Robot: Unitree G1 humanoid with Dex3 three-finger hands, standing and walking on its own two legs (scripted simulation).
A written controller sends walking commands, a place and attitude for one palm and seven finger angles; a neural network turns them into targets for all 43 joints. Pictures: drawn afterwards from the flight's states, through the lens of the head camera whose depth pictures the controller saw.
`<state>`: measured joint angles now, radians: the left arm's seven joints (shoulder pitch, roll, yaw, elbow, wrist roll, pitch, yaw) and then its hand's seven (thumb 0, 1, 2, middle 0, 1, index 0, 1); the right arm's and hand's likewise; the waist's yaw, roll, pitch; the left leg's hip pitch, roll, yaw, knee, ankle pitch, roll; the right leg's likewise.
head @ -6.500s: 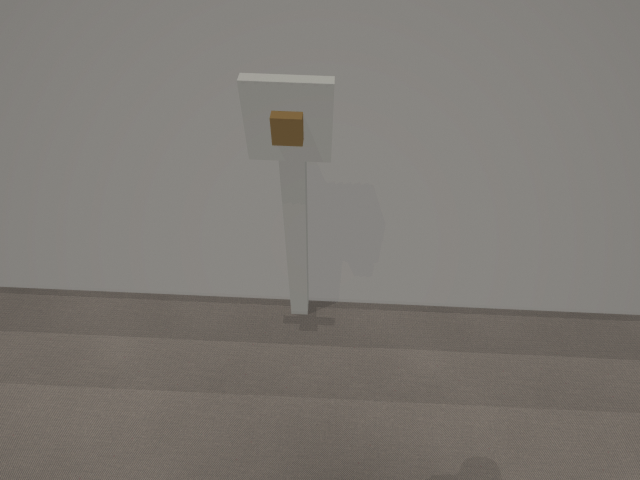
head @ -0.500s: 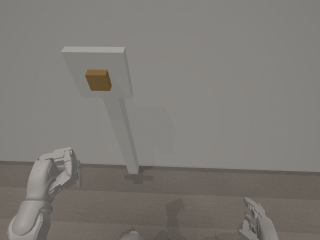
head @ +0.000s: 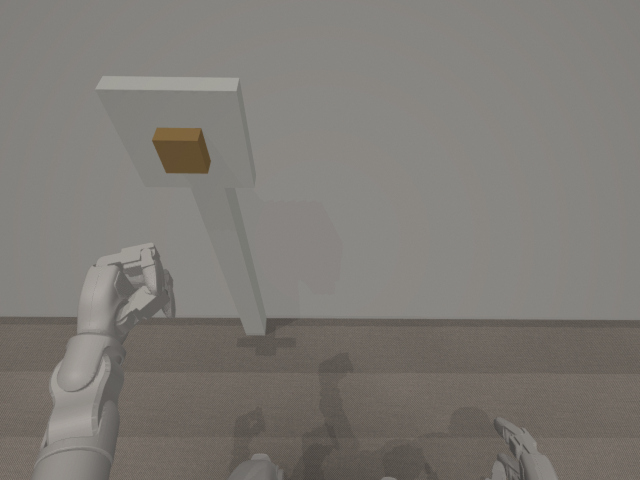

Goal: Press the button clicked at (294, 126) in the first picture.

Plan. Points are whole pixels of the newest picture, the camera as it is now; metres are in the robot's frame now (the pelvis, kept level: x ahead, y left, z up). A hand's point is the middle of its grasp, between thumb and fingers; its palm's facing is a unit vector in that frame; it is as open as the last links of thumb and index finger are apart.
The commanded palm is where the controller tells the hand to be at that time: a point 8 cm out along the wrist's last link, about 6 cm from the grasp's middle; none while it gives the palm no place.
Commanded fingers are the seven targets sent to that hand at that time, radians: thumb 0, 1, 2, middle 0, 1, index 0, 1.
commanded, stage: aim a knuckle at the button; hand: left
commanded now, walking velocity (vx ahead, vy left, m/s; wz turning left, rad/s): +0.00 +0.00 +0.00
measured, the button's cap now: (183, 149) +0.54 +0.22 +0.09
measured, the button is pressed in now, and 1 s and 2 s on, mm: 0 0 0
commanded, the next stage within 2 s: press the button with the knuckle in 1.26 s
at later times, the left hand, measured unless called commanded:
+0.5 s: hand (193, 233) +0.41 +0.19 +0.05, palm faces +0.06 -1.00 -0.02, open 3.1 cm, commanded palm +0.39 +0.24 +0.05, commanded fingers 0.00 0.90 0.90 -1.30 -1.50 -1.30 -1.50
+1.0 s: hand (196, 231) +0.41 +0.18 +0.05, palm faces +0.05 -1.00 -0.02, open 3.1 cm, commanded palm +0.39 +0.24 +0.05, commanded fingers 0.00 0.90 0.90 -1.30 -1.50 -1.30 -1.50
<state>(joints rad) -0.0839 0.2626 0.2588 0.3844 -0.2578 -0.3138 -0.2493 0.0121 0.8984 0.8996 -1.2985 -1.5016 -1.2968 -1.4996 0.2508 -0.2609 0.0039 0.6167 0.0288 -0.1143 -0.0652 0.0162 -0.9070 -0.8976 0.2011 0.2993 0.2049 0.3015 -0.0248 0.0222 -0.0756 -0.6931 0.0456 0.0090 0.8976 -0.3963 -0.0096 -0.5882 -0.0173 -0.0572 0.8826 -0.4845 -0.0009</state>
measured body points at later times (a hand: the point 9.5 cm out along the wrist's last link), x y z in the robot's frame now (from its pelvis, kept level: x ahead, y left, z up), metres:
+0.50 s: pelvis -0.01 +0.01 -0.01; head +0.07 +0.02 +0.43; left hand +0.40 +0.24 +0.05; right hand +0.06 -0.25 -0.13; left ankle +0.03 +0.12 -0.69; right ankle -0.03 -0.12 -0.69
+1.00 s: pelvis -0.01 +0.00 -0.01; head +0.07 +0.00 +0.43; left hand +0.40 +0.24 +0.06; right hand +0.05 -0.26 -0.13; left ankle +0.03 +0.12 -0.69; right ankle -0.03 -0.12 -0.69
